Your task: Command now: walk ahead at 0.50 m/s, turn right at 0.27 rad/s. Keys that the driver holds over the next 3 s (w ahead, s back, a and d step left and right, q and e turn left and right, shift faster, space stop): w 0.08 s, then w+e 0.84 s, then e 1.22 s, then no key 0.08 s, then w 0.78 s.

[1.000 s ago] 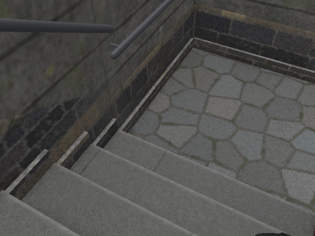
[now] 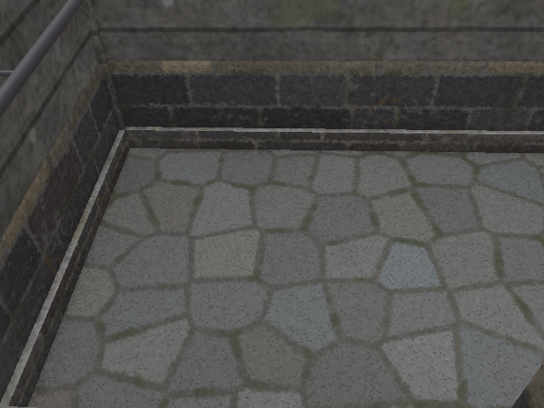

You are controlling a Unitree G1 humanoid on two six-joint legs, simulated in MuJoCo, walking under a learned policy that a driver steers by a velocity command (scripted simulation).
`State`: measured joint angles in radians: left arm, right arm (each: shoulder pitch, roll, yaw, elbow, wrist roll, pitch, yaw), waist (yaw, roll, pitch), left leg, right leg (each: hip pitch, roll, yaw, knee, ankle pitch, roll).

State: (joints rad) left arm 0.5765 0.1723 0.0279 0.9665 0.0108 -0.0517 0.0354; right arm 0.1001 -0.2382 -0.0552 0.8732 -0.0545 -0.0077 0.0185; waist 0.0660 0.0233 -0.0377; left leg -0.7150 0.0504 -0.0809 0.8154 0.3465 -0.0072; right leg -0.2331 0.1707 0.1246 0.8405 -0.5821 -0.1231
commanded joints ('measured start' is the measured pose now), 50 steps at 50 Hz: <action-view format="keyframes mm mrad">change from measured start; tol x64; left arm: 1 -103 135 24 -86 -6 -21 -4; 50 -250 176 37 -40 -2 2 -4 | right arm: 1 -53 4 4 -67 7 -21 15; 50 365 21 14 47 -13 8 -42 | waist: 1 -31 -77 90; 50 -126 -52 -54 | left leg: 1 262 -58 74 -102 207 20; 12 1370 439 -363 -131 33 301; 14 913 374 -420 -458 -766 342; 18 248 190 -63 -418 -324 166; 39 582 103 205 612 -120 111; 41 -149 -16 179 1173 -1267 58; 50 226 16 57 390 -408 -32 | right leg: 1 -299 -168 242 -132 211 -103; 8 -110 -121 175 446 522 -116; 12 -921 -77 -20 1376 -311 -19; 33 -485 -178 -184 -308 1151 28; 41 836 -443 38 -46 1685 -189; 44 514 -536 438 -394 636 -343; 50 -113 -346 189 -347 1378 -193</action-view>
